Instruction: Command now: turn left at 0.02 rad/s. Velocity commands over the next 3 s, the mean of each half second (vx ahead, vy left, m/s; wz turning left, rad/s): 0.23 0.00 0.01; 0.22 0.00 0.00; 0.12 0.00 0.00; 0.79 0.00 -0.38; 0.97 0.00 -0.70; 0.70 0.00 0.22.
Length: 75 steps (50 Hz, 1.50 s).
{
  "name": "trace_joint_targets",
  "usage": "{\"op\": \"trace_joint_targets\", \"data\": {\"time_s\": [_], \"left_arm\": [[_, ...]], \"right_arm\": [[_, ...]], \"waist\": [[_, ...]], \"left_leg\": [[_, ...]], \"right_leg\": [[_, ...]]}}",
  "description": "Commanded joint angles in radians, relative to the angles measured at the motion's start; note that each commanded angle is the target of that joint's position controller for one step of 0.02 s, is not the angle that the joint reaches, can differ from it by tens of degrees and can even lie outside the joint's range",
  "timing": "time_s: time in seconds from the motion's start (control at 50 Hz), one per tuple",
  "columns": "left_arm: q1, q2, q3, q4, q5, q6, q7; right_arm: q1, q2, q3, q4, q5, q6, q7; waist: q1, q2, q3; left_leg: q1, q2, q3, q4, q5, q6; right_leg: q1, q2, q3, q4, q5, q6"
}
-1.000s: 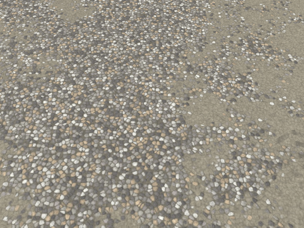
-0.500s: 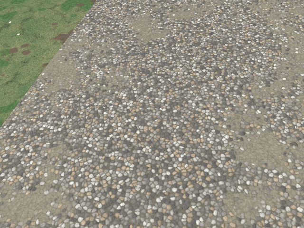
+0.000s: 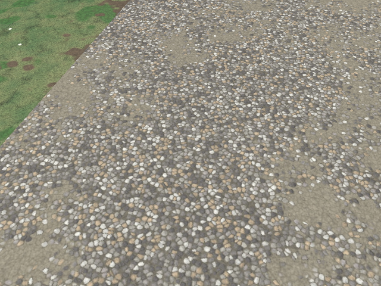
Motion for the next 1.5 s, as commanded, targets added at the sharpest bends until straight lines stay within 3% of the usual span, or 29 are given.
{"op": "trace_joint_targets", "data": {"time_s": [0.02, 0.22, 0.26, 0.3, 0.32, 0.34, 0.38, 0.44, 0.48, 0.5, 0.52, 0.54, 0.58, 0.68, 0.8, 0.88, 0.9, 0.92, 0.94, 0.96, 1.0, 1.12, 1.2, 1.26, 1.34, 1.38, 1.4, 1.44, 1.5], "left_arm": [[0.012, 0.096, 0.017, -0.002, 0.000, -0.007, 0.003], [0.037, 0.078, 0.002, 0.082, -0.001, -0.009, 0.009], [0.048, 0.108, 0.016, 0.079, 0.006, -0.001, 0.003], [-0.068, 0.078, 0.012, 0.014, 0.017, 0.000, -0.016], [-0.126, 0.034, 0.000, -0.022, 0.017, -0.010, -0.023], [-0.153, 0.066, 0.010, -0.038, 0.020, -0.022, -0.025], [-0.106, 0.094, 0.024, -0.043, 0.020, -0.049, -0.041], [-0.003, 0.067, 0.029, -0.034, 0.001, -0.063, -0.052], [0.201, 0.059, 0.040, 0.040, 0.001, -0.063, -0.035], [0.317, 0.088, 0.052, 0.078, 0.013, -0.076, -0.020], [0.442, 0.183, 0.067, 0.093, 0.035, -0.089, -0.008], [0.410, 0.190, 0.064, 0.109, 0.030, -0.085, -0.008], [0.184, 0.106, 0.042, 0.034, 0.016, -0.103, -0.020], [0.234, 0.047, 0.010, 0.070, 0.011, -0.120, -0.012], [0.253, 0.036, -0.009, 0.104, 0.008, -0.096, 0.008], [0.218, 0.049, -0.005, 0.114, -0.007, -0.089, 0.009], [0.255, 0.033, -0.009, 0.098, -0.012, -0.089, 0.011], [0.419, -0.069, -0.023, 0.138, -0.050, -0.064, 0.012], [0.383, -0.011, -0.007, 0.158, -0.019, -0.036, 0.019], [0.285, -0.012, -0.003, 0.136, 0.012, -0.027, 0.015], [0.199, -0.029, -0.002, 0.124, 0.025, -0.015, 0.009], [0.215, -0.059, -0.014, 0.165, 0.004, 0.023, 0.028], [0.195, -0.036, -0.019, 0.161, 0.027, 0.014, 0.022], [0.144, -0.038, -0.025, 0.158, 0.006, -0.017, 0.022], [0.145, -0.035, -0.024, 0.155, -0.003, -0.039, 0.027], [0.200, 0.016, -0.002, 0.154, 0.004, -0.031, 0.021], [0.238, 0.045, 0.011, 0.149, 0.010, -0.024, 0.015], [0.293, 0.079, 0.037, 0.155, 0.004, -0.027, 0.014], [0.221, 0.073, 0.053, 0.120, 0.009, -0.061, 0.015]], "right_arm": [[0.016, -0.112, -0.016, 0.000, 0.000, -0.011, -0.005], [0.050, -0.085, -0.002, 0.067, 0.000, -0.015, -0.006], [0.098, -0.134, -0.022, 0.070, -0.003, -0.003, -0.002], [0.157, -0.164, -0.040, 0.065, -0.008, 0.002, 0.008], [0.152, -0.169, -0.050, 0.063, -0.004, -0.005, 0.008], [0.159, -0.156, -0.054, 0.059, -0.012, -0.016, 0.011], [0.095, -0.163, -0.064, 0.028, -0.011, -0.046, 0.017], [-0.005, -0.172, -0.075, -0.009, 0.005, -0.070, 0.021], [0.003, -0.159, -0.081, -0.008, -0.006, -0.065, 0.023], [0.027, -0.111, -0.070, -0.007, -0.021, -0.071, 0.025], [0.037, 0.009, -0.038, -0.051, -0.019, -0.085, 0.032], [0.052, -0.039, -0.049, -0.056, -0.030, -0.089, 0.041], [0.010, -0.076, -0.055, -0.049, -0.023, -0.091, 0.058], [0.011, -0.032, -0.044, -0.034, -0.023, -0.058, 0.059], [-0.088, -0.003, -0.015, -0.062, -0.006, -0.052, 0.034], [0.133, -0.055, -0.035, 0.016, -0.019, -0.079, 0.015], [0.230, -0.121, -0.048, 0.034, -0.032, -0.090, 0.011], [0.235, -0.128, -0.046, 0.038, -0.021, -0.082, 0.011], [0.182, -0.096, -0.040, 0.019, 0.018, -0.072, 0.019], [0.093, -0.063, -0.031, 0.002, 0.019, -0.064, 0.015], [0.012, -0.009, -0.009, -0.010, 0.000, -0.056, 0.000], [0.046, -0.046, -0.012, 0.017, -0.006, -0.045, -0.004], [0.048, -0.043, -0.019, 0.022, 0.010, -0.018, 0.000], [0.097, 0.002, -0.015, 0.038, 0.004, -0.009, 0.006], [0.136, 0.003, -0.013, 0.068, -0.003, -0.023, 0.008], [0.142, -0.030, -0.027, 0.063, -0.002, -0.019, 0.012], [0.097, -0.046, -0.034, 0.038, -0.007, -0.014, 0.020], [-0.074, 0.025, -0.022, -0.053, -0.013, -0.025, 0.041], [-0.048, -0.032, -0.051, -0.066, -0.026, -0.055, 0.063]], "waist": [[-0.002, 0.019, 0.012], [-0.002, 0.011, 0.012], [-0.017, 0.046, -0.017], [-0.072, 0.135, 0.113], [-0.078, 0.206, 0.156], [-0.088, 0.175, 0.144], [-0.029, 0.104, 0.067], [0.047, 0.157, 0.035], [0.119, 0.064, 0.048], [0.151, -0.075, 0.017], [0.155, -0.337, -0.065], [0.090, -0.254, 0.021], [-0.004, -0.018, 0.131], [-0.031, -0.082, 0.016], [-0.004, -0.140, -0.003], [-0.104, -0.046, -0.065], [-0.103, 0.051, -0.165], [-0.041, 0.209, -0.310], [-0.042, 0.102, -0.280], [-0.030, 0.086, -0.137], [0.006, 0.069, -0.026], [0.019, 0.084, -0.067], [0.021, 0.044, 0.039], [-0.032, -0.078, 0.081], [-0.042, -0.031, 0.030], [-0.021, -0.047, 0.010], [0.007, -0.060, 0.073], [0.069, -0.198, 0.180], [0.004, -0.062, 0.080]], "left_leg": [[-0.076, 0.108, -0.095, -0.081, 0.131, 0.037], [-0.089, 0.101, -0.089, -0.090, 0.109, 0.042], [-0.105, 0.071, -0.113, -0.088, -0.402, 0.092], [-0.107, 0.183, -0.314, -0.197, -0.695, 0.179], [-0.083, 0.283, -0.417, -0.278, -0.650, 0.218], [-0.062, 0.336, -0.464, -0.316, -0.552, 0.241], [-0.014, 0.313, -0.381, -0.291, -0.378, 0.222], [-0.204, 0.207, -0.184, -0.263, -0.311, 0.173], [-0.398, 0.152, -0.122, -0.092, -0.363, 0.174], [-0.500, 0.081, -0.046, 0.153, -0.276, 0.153], [-0.624, -0.025, 0.091, 0.535, -0.294, 0.104], [-0.720, -0.031, 0.038, 0.692, -0.285, 0.114], [-0.674, 0.092, 0.014, 0.744, -0.079, 0.103], [-0.516, 0.060, 0.127, 0.629, 0.017, 0.024], [-0.314, 0.004, 0.185, 0.265, 0.148, 0.044], [-0.025, 0.032, 0.121, 0.036, 0.408, 0.098], [0.169, 0.216, -0.054, 0.093, 0.844, 0.128], [0.267, 0.441, -0.289, 0.104, 1.139, 0.331], [0.147, 0.424, -0.311, 0.040, 0.861, 0.357], [0.009, 0.379, -0.266, -0.033, 0.617, 0.333], [-0.159, 0.294, -0.160, -0.128, 0.413, 0.252], [-0.200, 0.224, -0.089, -0.159, 0.089, 0.176], [-0.357, 0.175, -0.085, -0.200, -0.299, 0.061], [-0.128, 0.111, -0.013, -0.103, -0.043, 0.045], [-0.053, 0.117, -0.006, -0.066, 0.082, 0.054], [-0.133, 0.052, 0.038, 0.007, -0.304, 0.078], [-0.270, 0.041, 0.038, 0.054, -0.434, 0.084], [-0.525, 0.016, 0.158, 0.320, -0.149, 0.050], [-0.631, 0.091, 0.084, 0.485, -0.045, 0.032]], "right_leg": [[0.020, -0.102, 0.101, -0.062, 0.083, -0.015], [0.013, -0.107, 0.099, -0.061, 0.068, -0.012], [-0.048, -0.038, 0.057, 0.023, -0.379, -0.039], [-0.294, -0.008, 0.017, 0.175, -0.452, -0.037], [-0.374, -0.013, -0.066, 0.308, -0.234, -0.019], [-0.430, -0.056, -0.040, 0.413, -0.202, -0.012], [-0.428, -0.095, -0.011, 0.442, -0.168, -0.010], [-0.108, -0.059, -0.086, 0.233, -0.180, -0.029], [0.191, 0.008, -0.171, 0.058, -0.134, -0.028], [0.355, -0.062, -0.046, -0.014, -0.204, -0.029], [0.426, -0.370, 0.438, -0.221, -0.531, -0.089], [0.293, -0.458, 0.683, -0.317, -0.603, -0.180], [0.120, -0.377, 0.432, -0.256, -0.255, -0.179], [0.149, -0.234, 0.040, -0.125, 0.783, -0.127], [0.117, -0.205, -0.033, -0.054, 0.857, -0.113], [0.072, -0.179, -0.026, 0.219, 0.684, -0.064], [-0.048, -0.123, -0.058, 0.404, 0.294, -0.037], [-0.131, 0.009, -0.060, 0.657, -0.418, -0.017], [-0.141, -0.007, 0.011, 0.718, -0.471, -0.013], [-0.186, -0.020, 0.019, 0.731, -0.447, -0.008], [-0.145, -0.059, 0.032, 0.600, -0.341, 0.003], [-0.009, -0.042, -0.027, 0.266, -0.221, 0.019], [0.072, -0.097, 0.027, 0.012, -0.060, -0.011], [-0.171, -0.134, 0.094, -0.091, -0.183, -0.017], [-0.128, -0.134, 0.088, -0.104, -0.083, -0.017], [-0.108, -0.109, 0.107, -0.096, -0.467, -0.065], [-0.108, -0.148, 0.182, -0.137, -0.658, -0.107], [0.000, -0.352, 0.429, -0.330, -0.709, -0.202], [0.136, -0.353, 0.362, -0.320, -0.429, -0.192]]}}
Next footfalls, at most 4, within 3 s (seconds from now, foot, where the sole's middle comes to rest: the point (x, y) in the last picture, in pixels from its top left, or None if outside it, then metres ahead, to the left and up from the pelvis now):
0.88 left None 0.33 0.03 -0.78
1.20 right None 0.26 -0.16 -0.78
1.68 left None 0.40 0.09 -0.78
2.14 right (226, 220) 0.79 -0.11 -0.78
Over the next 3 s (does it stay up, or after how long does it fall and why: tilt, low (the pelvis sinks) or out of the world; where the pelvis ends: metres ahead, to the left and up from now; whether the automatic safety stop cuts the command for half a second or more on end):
stays up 1.32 -0.38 -0.03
